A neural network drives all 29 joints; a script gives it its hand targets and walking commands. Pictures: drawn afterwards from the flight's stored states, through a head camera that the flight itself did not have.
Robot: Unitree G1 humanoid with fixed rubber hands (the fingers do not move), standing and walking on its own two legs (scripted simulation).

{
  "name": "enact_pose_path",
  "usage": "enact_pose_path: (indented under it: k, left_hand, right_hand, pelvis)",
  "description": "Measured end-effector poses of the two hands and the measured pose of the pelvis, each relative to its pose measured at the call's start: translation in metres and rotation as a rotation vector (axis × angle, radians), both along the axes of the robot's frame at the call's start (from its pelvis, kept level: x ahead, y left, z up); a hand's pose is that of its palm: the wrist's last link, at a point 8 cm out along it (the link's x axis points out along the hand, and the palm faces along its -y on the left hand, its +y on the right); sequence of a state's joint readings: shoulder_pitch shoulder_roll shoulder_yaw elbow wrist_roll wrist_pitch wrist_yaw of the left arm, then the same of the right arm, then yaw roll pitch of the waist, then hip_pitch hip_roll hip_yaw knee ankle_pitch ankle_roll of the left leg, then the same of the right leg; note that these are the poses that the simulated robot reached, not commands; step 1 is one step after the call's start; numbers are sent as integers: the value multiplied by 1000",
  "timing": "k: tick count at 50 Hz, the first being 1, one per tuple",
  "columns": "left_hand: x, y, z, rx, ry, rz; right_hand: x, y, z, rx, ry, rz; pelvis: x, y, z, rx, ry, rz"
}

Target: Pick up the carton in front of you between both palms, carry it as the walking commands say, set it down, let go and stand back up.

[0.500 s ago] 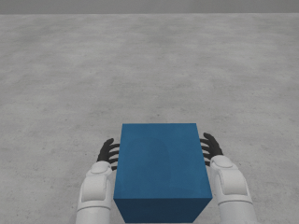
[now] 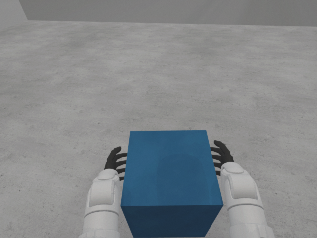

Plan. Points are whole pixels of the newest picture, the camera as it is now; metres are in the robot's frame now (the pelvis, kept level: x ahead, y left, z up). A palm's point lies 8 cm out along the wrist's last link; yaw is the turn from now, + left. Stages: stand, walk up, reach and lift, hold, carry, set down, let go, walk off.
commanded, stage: set down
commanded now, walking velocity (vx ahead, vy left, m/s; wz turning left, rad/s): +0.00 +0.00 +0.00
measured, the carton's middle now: (168, 185) +0.29 +0.00 -0.03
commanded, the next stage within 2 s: none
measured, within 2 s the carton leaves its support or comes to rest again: neither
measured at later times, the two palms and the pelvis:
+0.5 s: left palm (132, 184) +0.35 +0.12 -0.11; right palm (223, 187) +0.32 -0.18 -0.11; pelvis -0.02 +0.00 -0.05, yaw -2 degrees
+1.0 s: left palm (143, 191) +0.40 +0.10 -0.26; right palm (218, 199) +0.36 -0.19 -0.26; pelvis -0.04 +0.02 -0.19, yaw -2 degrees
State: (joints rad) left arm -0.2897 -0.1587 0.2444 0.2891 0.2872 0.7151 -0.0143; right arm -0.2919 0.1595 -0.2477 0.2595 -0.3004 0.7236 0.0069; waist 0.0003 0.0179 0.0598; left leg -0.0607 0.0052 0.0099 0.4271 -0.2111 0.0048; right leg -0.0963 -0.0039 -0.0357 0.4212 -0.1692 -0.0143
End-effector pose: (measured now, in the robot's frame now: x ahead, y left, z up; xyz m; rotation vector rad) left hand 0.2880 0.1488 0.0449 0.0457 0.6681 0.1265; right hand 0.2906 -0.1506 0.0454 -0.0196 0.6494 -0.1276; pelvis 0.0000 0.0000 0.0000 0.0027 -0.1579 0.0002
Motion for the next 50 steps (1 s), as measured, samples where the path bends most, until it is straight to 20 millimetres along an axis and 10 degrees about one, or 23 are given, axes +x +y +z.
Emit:
enact_pose_path:
  k: [13, 29, 50]
  left_hand:
    - [40, -15, -30, -27, 25, -37]
    - [69, -24, -199, -3, 24, -117]
    - [116, -45, -308, -46, 20, -141]
  right_hand:
    - [28, -15, -25, 56, 19, -92]
    - [35, -21, -195, 17, 12, -138]
    - [65, -41, -303, 39, 0, -217]
  pelvis:
    - [-8, -15, -13, -11, 57, -8]
    - [-25, 4, -72, 4, 557, -25]
    - [-40, 24, -188, 11, 842, -29]
